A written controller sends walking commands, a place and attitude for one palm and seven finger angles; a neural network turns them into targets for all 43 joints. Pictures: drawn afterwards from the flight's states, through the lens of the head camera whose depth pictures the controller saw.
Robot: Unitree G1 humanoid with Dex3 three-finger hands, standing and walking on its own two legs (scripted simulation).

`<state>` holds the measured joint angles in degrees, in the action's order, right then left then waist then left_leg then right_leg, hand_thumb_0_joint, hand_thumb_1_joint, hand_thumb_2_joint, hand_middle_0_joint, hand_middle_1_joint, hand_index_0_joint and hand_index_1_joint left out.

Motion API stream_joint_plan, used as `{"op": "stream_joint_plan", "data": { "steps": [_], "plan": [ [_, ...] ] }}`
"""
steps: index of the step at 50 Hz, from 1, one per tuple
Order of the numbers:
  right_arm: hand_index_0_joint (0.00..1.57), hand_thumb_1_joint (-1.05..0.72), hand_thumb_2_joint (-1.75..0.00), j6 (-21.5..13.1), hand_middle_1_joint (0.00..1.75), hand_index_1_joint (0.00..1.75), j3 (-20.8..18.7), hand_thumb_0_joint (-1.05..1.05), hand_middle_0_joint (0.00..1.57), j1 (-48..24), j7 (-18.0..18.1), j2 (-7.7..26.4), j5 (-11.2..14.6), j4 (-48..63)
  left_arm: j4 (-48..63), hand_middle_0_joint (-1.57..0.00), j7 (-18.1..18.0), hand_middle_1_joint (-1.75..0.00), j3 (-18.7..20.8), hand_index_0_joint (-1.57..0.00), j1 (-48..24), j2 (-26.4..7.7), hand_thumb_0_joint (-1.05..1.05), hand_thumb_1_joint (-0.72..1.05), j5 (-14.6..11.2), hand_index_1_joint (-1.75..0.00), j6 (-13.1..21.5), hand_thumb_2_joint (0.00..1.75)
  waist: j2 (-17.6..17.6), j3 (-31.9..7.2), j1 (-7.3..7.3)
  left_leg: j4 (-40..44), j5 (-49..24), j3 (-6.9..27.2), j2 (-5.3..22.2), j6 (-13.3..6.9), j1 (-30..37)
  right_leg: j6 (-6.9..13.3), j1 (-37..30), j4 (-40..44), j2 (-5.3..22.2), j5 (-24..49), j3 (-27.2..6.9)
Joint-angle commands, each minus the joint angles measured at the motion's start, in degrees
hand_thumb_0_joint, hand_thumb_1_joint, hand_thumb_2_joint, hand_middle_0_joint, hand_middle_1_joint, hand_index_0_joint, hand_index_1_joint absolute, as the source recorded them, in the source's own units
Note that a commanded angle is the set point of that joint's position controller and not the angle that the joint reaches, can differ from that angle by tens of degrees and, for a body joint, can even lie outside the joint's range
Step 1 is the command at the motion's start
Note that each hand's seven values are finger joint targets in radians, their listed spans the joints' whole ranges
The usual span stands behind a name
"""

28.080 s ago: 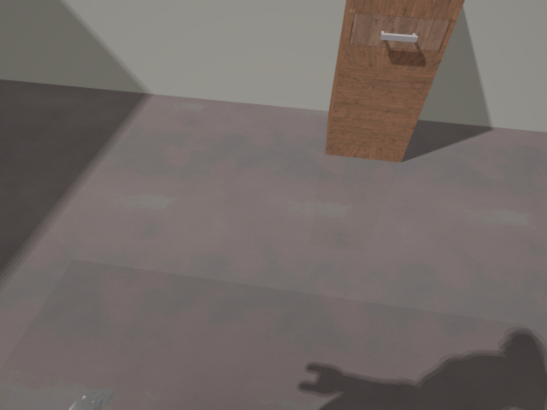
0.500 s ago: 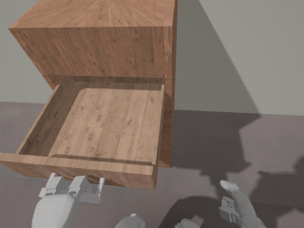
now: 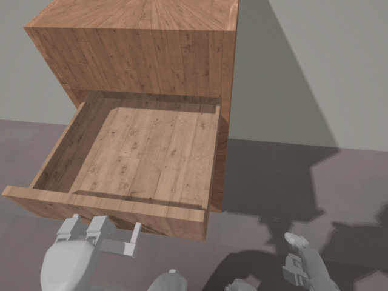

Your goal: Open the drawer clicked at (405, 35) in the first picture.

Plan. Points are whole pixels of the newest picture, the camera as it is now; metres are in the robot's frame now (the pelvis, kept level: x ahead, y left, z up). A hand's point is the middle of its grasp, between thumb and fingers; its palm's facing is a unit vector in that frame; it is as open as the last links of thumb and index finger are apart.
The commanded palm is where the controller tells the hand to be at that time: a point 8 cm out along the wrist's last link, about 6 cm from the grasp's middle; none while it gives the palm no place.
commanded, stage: open the thumb to release the handle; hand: left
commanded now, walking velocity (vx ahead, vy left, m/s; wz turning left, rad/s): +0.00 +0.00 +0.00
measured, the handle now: (102, 234) +0.22 +0.21 +0.01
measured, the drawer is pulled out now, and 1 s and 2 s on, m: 0.30 0.28 0.28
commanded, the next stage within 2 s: lift the hand off the handle in 0.02 s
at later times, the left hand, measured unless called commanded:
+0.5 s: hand (97, 251) +0.19 +0.21 -0.01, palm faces +0.01 -0.13 -0.99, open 13.8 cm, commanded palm +0.17 +0.21 +0.05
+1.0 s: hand (94, 246) +0.19 +0.21 +0.03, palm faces +0.00 -0.15 -0.99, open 13.7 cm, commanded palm +0.17 +0.20 +0.09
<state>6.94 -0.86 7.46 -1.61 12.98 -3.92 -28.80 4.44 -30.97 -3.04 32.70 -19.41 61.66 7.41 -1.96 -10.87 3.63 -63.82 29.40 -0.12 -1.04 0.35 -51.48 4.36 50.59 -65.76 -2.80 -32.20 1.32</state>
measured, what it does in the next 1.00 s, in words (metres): stands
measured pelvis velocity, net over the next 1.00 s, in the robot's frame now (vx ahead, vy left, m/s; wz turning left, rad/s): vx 0.01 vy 0.02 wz -0.02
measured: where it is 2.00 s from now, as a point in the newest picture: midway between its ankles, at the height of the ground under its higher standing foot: outside the picture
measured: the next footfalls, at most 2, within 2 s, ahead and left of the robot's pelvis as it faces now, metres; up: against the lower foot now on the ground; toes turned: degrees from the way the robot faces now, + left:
none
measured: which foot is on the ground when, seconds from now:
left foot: down 0.00-1.00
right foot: down 0.00-1.00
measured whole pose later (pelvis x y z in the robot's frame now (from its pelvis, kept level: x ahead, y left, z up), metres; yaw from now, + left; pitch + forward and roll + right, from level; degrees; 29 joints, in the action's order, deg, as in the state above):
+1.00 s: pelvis +0.01 +0.02 +0.03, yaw -1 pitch +13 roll +1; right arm 7.2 -0.3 8.9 -3.2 13.1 -2.7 -27.2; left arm 6.5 -28.3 -9.5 30.2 -17.9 61.3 0.4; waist -3.0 -9.7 3.4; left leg -56.3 27.5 -1.1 -1.0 -0.9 -41.6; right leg 3.1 40.6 -57.3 -2.9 -29.4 -0.1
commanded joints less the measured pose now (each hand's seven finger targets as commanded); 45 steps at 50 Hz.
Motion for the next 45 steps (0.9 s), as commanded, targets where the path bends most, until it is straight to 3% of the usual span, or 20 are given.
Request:
{"op": "stream_joint_plan", "data": {
  "steps": [1,5,6,9,11,13,14,16,20,26,32,35,37,38,42,45],
  "plan": [
    [0.2,-0.9,-0.9,-2.36,0.3,0.3,-1.96,0.0,0.2,-5.24,0.68,5.35,0.19,9.18,8.01,-0.3,-2.31,-1.2,6.29,-0.3,1.12,-8.22,0.0,-0.5,-0.34,-1.2,-0.88,0.3,3.08,-8.69,-0.94,5.54,-10.99,-0.06,-1.69,-2.75,9.89,-1.3,-6.11,14.02,1.24,17.81,-4.86],
    [0.2,-0.9,-0.9,-2.41,0.3,0.3,-2.13,0.0,0.2,-4.95,0.65,5.35,0.23,9.3,8.13,-0.3,-2.38,-1.2,5.19,-0.3,-0.27,-7.74,0.0,-0.5,-0.25,-1.2,-1.1,0.3,2.18,-8.41,-0.99,5.62,-10.3,-0.04,-1.6,-2.76,10.34,-1.41,-5.35,14.3,1.28,15.89,-4.34],
    [0.2,-0.9,-0.9,-2.68,0.3,0.3,-1.73,0.0,0.2,-5.0,0.44,5.26,0.02,9.3,5.59,-0.3,-1.89,-1.2,1.67,-0.3,-0.15,-4.19,0.0,-0.5,-0.31,-1.2,-1.72,0.3,3.99,-7.83,-1.94,5.55,-10.11,0.17,-1.52,-2.91,9.33,-1.46,-4.94,14.13,1.33,16.36,-3.88],
    [0.2,-0.9,-0.9,-2.44,0.3,0.3,-2.13,0.0,0.2,-4.96,0.73,5.52,0.05,8.82,5.89,-0.3,-2.19,-1.2,2.91,-0.3,-5.45,-6.46,0.0,-0.5,0.59,-1.2,-1.77,0.3,4.56,-8.37,-1.83,5.06,-8.69,0.21,-1.41,-2.79,8.83,-1.78,-3.81,14.28,1.47,13.72,-4.59],
    [0.2,-0.9,-0.9,-2.6,0.3,0.3,-2.01,0.0,0.2,-4.7,0.86,5.59,0.23,8.93,5.24,-0.3,-2.6,-1.2,2.88,-0.3,-6.13,-6.39,0.0,-0.5,0.99,-1.2,-2.44,0.3,3.97,-8.96,-1.94,5.87,-8.69,0.41,-1.23,-2.84,9.55,-1.52,-4.2,14.23,1.25,13.34,-3.68],
    [0.2,-0.9,-0.9,-2.47,0.3,0.3,-2.18,0.0,0.2,-4.51,0.83,5.4,0.49,9.0,4.69,-0.3,-2.47,-1.2,-0.01,-0.3,-7.29,-4.2,0.0,-0.5,1.34,-1.2,-3.3,0.3,3.05,-8.75,-2.22,6.14,-8.21,0.27,-1.22,-2.95,10.41,-1.6,-3.96,14.68,1.31,12.1,-2.98],
    [0.2,-0.9,-0.9,-2.37,0.3,0.3,-2.17,0.0,0.2,-4.72,0.82,5.49,0.44,8.59,5.49,-0.3,-2.41,-1.2,0.31,-0.3,-10.12,-5.23,0.0,-0.5,1.35,-1.2,-3.52,0.3,3.5,-9.78,-2.26,5.88,-8.48,0.25,-1.29,-2.76,11.08,-1.64,-3.07,15.01,1.47,11.58,-4.12],
    [0.2,-0.9,-0.9,-2.38,0.3,0.3,-2.02,0.0,0.2,-4.8,1.18,5.55,0.72,8.63,4.45,-0.3,-2.61,-1.2,1.4,-0.3,-8.63,-6.04,0.0,-0.5,1.32,-1.2,-4.18,0.3,2.93,-10.4,-1.83,6.66,-9.43,0.21,-1.22,-2.87,11.29,-1.5,-5.5,14.98,1.04,13.86,-3.71],
    [0.2,-0.9,-0.9,-1.99,0.3,0.3,-1.94,0.0,0.2,-4.7,1.11,5.4,1.26,8.79,4.16,-0.3,-1.91,-1.2,-1.13,-0.3,-8.11,-4.26,0.0,-0.5,0.84,-1.2,-5.56,0.3,3.14,-9.63,-1.7,7.95,-10.3,0.22,-1.21,-2.79,11.93,-1.63,-7.35,15.48,0.92,14.97,-3.04],
    [0.2,-0.9,-0.9,-1.94,0.3,0.3,-1.43,0.0,0.2,-4.91,1.11,5.58,1.57,9.63,6.7,-0.3,-1.32,-1.2,-0.61,-0.3,-6.93,-5.68,0.0,-0.5,0.13,-1.2,-6.65,0.3,1.84,-9.15,-1.19,10.45,-11.89,0.14,-1.11,-2.83,14.76,-1.25,-9.89,17.38,0.77,15.74,-3.28],
    [0.2,-0.9,-0.9,-2.09,0.3,0.3,-1.26,0.0,0.2,-4.96,0.51,5.43,1.16,9.68,8.8,-0.3,-1.33,-1.2,0.0,-0.3,-6.8,-6.22,0.0,-0.5,0.28,-1.2,-5.92,0.3,1.26,-8.17,-1.09,11.36,-13.11,0.14,-0.95,-2.66,16.98,-1.08,-9.45,18.11,0.67,16.25,-3.95],
    [0.2,-0.9,-0.9,-2.0,0.3,0.3,-1.7,0.0,0.2,-4.59,0.13,5.5,1.24,9.86,8.57,-0.3,-1.27,-1.2,-1.17,-0.3,-6.22,-4.44,0.0,-0.5,0.23,-1.2,-6.08,0.3,1.68,-6.64,-1.49,11.99,-13.11,0.24,-0.74,-2.66,17.38,-1.11,-9.68,18.39,0.5,16.27,-3.01],
    [0.2,-0.9,-0.9,-2.1,0.3,0.3,-1.65,0.0,0.2,-4.73,-0.28,5.62,1.17,10.02,9.99,-0.3,-1.15,-1.2,-1.21,-0.3,-7.13,-4.82,0.0,-0.5,0.27,-1.2,-6.2,0.3,0.8,-7.8,-1.25,12.34,-14.08,0.4,-0.62,-2.5,19.02,-0.86,-9.08,18.44,0.43,16.02,-3.72],
    [0.2,-0.9,-0.9,-2.11,0.3,0.3,-1.87,0.0,0.2,-4.49,-0.27,5.61,1.31,10.42,10.74,-0.3,-0.97,-1.2,-2.32,-0.3,-5.85,-3.83,0.0,-0.5,0.11,-1.2,-6.29,0.3,0.3,-7.6,-1.25,12.7,-14.53,0.39,-0.54,-2.7,19.23,-0.88,-10.4,18.37,0.45,16.99,-2.51],
    [0.2,-0.9,-0.9,-2.24,0.3,0.3,-1.68,0.0,0.2,-4.66,-0.81,5.6,1.17,10.96,13.75,-0.3,-0.56,-1.2,-2.26,-0.3,-5.42,-4.52,0.0,-0.5,-0.27,-1.2,-6.19,0.3,1.36,-9.68,-0.86,12.85,-16.97,0.6,-0.53,-2.57,21.2,-0.84,-10.69,18.36,0.5,18.56,-3.57],
    [0.2,-0.9,-0.9,-2.34,0.3,0.3,-1.79,0.0,0.2,-4.63,-0.83,5.6,1.26,10.7,14.15,-0.3,-0.27,-1.2,-2.47,-0.3,-5.88,-4.54,0.0,-0.5,-0.13,-1.2,-6.21,0.3,1.61,-7.6,-1.36,13.18,-16.54,0.56,-0.47,-2.66,21.11,-0.89,-10.94,19.13,0.57,18.97,-3.49]
  ]
}}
